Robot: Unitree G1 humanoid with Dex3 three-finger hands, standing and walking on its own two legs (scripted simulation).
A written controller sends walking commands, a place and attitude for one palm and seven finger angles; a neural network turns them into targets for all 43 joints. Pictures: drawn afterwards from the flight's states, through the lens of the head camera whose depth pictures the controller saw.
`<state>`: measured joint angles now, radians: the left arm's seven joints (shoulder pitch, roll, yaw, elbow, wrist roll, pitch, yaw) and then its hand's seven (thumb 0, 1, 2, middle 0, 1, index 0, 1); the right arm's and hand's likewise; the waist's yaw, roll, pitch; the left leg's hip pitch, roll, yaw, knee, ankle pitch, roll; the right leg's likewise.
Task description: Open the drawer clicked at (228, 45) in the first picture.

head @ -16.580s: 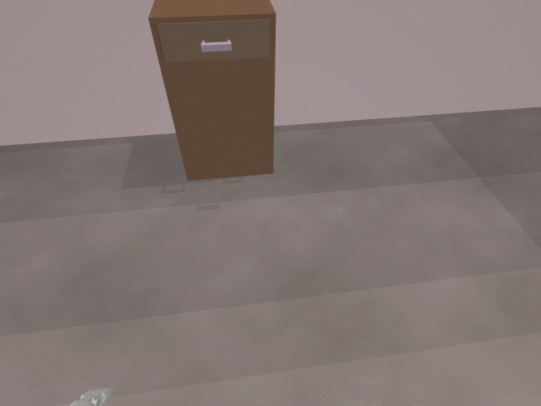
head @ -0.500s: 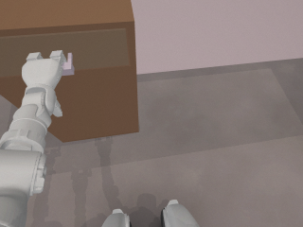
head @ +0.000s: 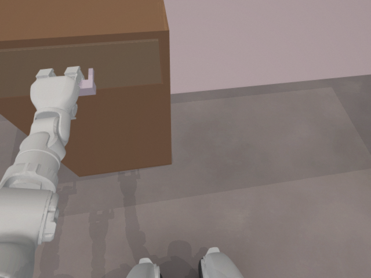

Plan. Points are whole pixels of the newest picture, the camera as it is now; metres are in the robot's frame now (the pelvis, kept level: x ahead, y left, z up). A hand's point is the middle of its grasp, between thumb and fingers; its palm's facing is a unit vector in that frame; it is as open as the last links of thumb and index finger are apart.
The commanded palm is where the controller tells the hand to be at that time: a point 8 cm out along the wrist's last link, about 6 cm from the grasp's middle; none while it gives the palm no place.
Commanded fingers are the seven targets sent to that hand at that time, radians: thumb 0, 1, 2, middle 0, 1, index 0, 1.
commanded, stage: close the thumb around the handle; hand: left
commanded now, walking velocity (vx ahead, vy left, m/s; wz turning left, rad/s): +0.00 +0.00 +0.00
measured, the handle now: (68, 81) +0.56 +0.24 +0.02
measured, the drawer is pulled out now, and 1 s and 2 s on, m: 0.00 0.04 0.21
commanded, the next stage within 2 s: pull the drawer open in 0.18 s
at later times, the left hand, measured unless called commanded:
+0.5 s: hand (68, 108) +0.50 +0.24 +0.01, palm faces -0.06 -0.02 -1.00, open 6.2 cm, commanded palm +0.46 +0.22 +0.05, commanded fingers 0.00 0.90 0.90 -0.40 -1.35 -0.40 -1.35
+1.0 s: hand (67, 120) +0.46 +0.23 +0.00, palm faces -0.03 -0.02 -1.00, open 6.2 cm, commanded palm +0.45 +0.23 +0.05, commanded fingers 0.00 0.90 0.90 -0.40 -1.35 -0.40 -1.35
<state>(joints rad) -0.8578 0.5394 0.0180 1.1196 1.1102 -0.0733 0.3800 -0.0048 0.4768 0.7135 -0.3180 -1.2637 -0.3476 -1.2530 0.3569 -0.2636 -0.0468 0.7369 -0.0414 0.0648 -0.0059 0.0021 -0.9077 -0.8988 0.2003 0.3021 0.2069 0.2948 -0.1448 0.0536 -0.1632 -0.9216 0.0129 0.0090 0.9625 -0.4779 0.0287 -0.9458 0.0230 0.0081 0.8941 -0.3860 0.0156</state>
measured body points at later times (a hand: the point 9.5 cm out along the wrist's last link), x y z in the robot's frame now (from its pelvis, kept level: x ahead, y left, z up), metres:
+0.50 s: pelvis +0.00 +0.00 +0.00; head +0.13 +0.00 +0.43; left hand +0.49 +0.23 +0.06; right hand -0.01 -0.28 -0.12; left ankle -0.03 +0.10 -0.68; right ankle +0.01 -0.13 -0.68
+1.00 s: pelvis +0.02 -0.01 +0.01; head +0.13 +0.00 +0.45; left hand +0.46 +0.23 +0.06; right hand +0.09 -0.28 -0.12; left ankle -0.03 +0.10 -0.68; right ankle +0.01 -0.13 -0.68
